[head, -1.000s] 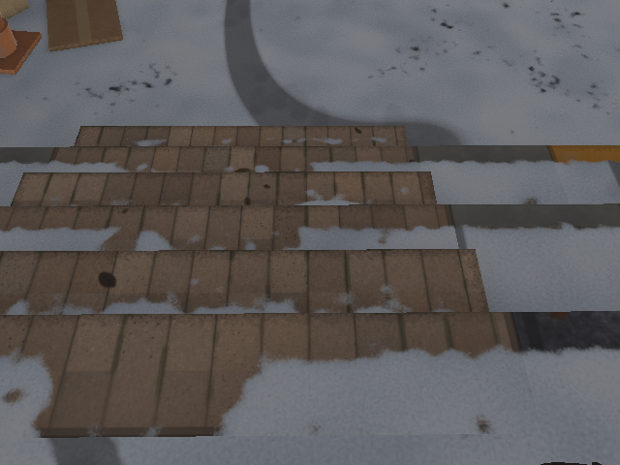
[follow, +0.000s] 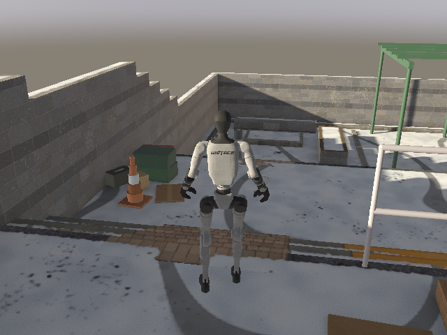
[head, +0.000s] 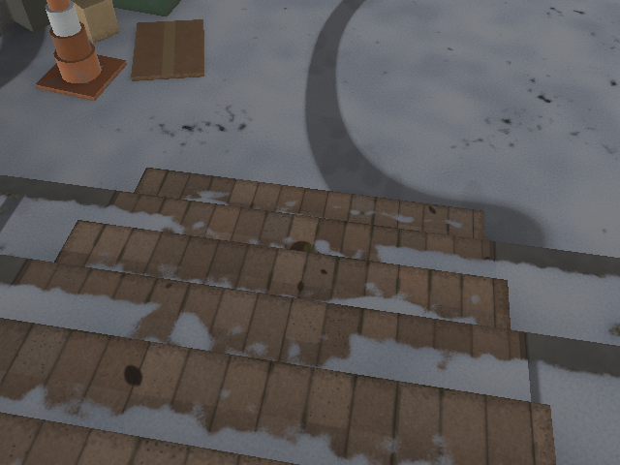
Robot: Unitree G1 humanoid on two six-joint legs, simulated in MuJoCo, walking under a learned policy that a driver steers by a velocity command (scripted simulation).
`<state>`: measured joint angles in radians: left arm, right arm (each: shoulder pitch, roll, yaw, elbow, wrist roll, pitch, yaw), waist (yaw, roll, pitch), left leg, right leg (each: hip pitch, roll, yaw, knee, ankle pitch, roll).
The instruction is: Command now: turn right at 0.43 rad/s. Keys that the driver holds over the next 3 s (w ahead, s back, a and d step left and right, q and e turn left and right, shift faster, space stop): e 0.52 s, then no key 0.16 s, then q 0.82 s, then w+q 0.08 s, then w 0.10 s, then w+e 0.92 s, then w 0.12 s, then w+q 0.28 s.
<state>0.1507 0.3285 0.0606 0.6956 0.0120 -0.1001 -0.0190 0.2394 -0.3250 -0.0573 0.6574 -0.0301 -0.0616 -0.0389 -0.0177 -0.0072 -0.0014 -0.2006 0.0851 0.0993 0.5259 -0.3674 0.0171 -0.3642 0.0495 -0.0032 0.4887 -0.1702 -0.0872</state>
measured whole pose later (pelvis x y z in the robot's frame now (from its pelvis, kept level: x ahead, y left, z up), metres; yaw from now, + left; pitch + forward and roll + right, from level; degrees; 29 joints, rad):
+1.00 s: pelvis -0.03 -0.01 +0.01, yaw -18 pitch +1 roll +0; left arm 0.19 0.28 0.08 0.67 0.02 -0.10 0.01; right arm 0.24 -0.29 -0.05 0.76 -0.05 -0.07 0.00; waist -0.01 0.01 0.03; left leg -0.42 0.05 0.02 0.98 -0.52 -0.01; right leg -0.20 -0.02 -0.12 0.42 -0.25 -0.05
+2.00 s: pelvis +0.14 +0.01 +0.01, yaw +1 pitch +2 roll +0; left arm 0.42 0.20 -0.01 0.82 0.04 -0.12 -0.03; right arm 0.22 -0.25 -0.02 0.78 -0.09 -0.08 0.01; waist 0.05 0.01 -0.04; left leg -0.56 0.02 -0.07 1.00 -0.29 0.01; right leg -0.13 0.07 0.04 0.34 -0.26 -0.08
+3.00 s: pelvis +0.63 -0.15 -0.15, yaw -21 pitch +1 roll -1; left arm 0.41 0.22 0.04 1.00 0.09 -0.07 -0.03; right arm 0.35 -0.23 -0.01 0.98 -0.07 -0.10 0.07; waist -0.01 0.04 -0.02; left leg -0.61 0.10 -0.07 1.34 -0.29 0.07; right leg -0.25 0.02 -0.15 0.56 -0.33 -0.07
